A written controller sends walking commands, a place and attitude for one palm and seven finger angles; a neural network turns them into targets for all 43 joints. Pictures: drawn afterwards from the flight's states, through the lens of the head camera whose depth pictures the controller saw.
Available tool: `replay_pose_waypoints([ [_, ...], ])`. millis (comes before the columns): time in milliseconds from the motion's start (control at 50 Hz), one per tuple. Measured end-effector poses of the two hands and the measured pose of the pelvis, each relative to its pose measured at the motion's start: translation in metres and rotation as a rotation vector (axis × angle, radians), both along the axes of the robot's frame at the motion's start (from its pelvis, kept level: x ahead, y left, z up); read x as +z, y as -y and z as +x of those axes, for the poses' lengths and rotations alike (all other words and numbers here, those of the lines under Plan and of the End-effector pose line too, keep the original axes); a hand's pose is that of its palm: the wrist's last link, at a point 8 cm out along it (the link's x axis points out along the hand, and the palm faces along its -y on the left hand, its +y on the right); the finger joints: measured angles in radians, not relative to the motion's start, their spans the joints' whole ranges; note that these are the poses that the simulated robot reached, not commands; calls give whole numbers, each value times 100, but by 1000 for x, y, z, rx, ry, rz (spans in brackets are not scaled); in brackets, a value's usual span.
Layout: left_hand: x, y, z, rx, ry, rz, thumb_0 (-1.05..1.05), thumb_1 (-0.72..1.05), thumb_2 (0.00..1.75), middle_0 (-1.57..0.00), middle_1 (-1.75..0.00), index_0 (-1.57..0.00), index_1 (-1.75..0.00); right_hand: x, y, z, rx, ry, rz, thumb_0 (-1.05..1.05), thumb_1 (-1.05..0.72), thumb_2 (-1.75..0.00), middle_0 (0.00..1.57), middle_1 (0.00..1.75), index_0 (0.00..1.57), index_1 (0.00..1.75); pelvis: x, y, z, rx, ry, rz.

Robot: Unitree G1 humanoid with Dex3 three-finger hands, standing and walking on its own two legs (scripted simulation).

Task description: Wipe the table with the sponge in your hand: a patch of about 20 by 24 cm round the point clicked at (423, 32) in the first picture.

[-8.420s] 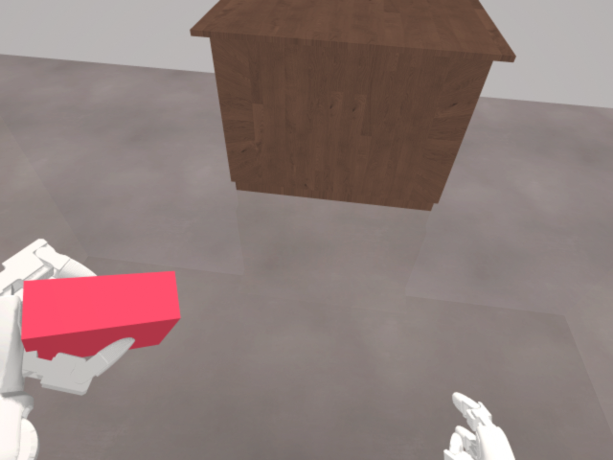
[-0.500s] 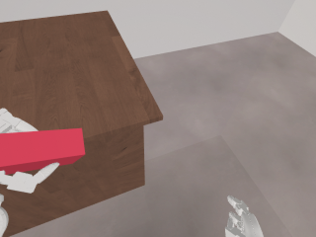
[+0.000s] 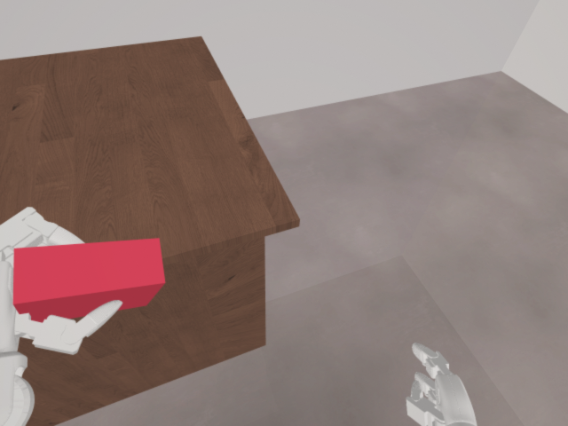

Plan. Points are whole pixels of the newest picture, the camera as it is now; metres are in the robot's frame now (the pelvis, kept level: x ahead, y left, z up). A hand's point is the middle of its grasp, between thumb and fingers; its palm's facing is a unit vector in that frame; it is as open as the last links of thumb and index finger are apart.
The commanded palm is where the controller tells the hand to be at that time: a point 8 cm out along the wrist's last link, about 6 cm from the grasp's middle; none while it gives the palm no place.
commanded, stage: look again from close up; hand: left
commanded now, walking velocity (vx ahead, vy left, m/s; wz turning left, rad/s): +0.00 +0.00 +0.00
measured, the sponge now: (113, 279) +0.23 +0.21 +0.14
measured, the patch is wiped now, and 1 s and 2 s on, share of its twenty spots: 0.00 0.00 0.00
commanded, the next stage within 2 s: shuffle to correct the standing spot in 0.18 s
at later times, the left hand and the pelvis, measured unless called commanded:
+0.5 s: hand (79, 284) +0.22 +0.24 +0.15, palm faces +0.43 -0.83 -0.35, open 9.3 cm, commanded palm +0.16 +0.27 +0.17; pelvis +0.01 -0.01 +0.00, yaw +1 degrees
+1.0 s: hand (81, 215) +0.30 +0.27 +0.17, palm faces +0.40 -0.81 -0.44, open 9.3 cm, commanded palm +0.23 +0.31 +0.17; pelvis +0.09 +0.03 -0.02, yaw +3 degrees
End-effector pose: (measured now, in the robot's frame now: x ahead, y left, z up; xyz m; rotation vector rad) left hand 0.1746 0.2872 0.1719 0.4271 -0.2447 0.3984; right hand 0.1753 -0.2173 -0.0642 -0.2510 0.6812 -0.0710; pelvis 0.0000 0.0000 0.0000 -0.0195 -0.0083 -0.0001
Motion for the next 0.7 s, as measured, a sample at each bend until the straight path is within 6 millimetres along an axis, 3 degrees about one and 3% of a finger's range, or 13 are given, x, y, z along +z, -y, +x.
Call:
replay_pose_waypoints([
  [180, 0, 9, -2, -8, -6, 0, 0, -43, 103, -81, -138, -82, -138, -4, 12, -15, -31, -21, -5, 1, -90, -90, 20, 30, 21, 30, 1, 6, -2, 1, 5, 0],
  [360, 0, 13, -5, 0, -9, -3, 0, -43, 103, -81, -138, -82, -138, -2, 23, -17, -46, -9, -17, 1, -90, -90, 20, 30, 21, 30, 1, 10, -2, 3, 4, 0],
  [560, -5, 9, 6, 5, 14, 4, 0, -43, 103, -81, -138, -82, -138, -9, 30, -3, -54, -14, -41, 1, -90, -90, 20, 30, 21, 30, -8, 7, 16, 28, -9, -14],
  [700, -7, -9, 25, -4, 59, 26, 0, -43, 103, -81, -138, -82, -138, -20, 20, 19, -62, -43, -46, 1, -90, -90, 20, 30, 21, 30, -20, -7, 36, 34, -4, -15],
])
